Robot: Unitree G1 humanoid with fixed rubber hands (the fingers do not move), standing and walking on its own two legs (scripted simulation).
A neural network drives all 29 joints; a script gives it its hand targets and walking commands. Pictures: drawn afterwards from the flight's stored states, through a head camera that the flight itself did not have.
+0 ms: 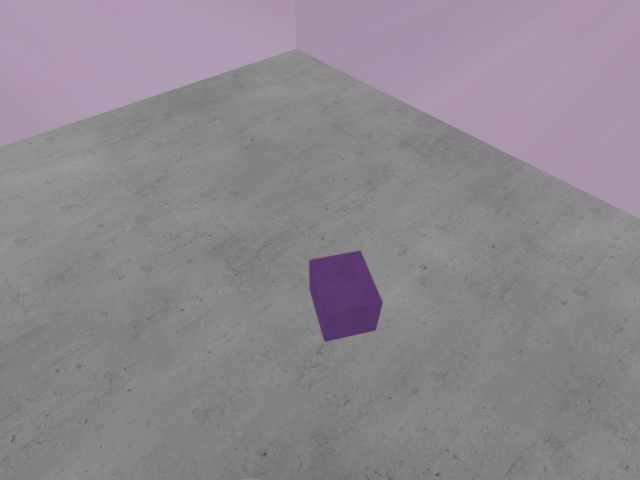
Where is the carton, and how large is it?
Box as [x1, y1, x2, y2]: [309, 251, 382, 341]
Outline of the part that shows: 360,251 309,260 310,292 324,341 374,330 376,327 382,302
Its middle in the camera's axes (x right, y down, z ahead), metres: +0.08 +0.18 +1.35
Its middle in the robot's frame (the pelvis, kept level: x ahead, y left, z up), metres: +0.83 -0.08 -0.66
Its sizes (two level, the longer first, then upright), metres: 0.226 0.188 0.178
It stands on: the floor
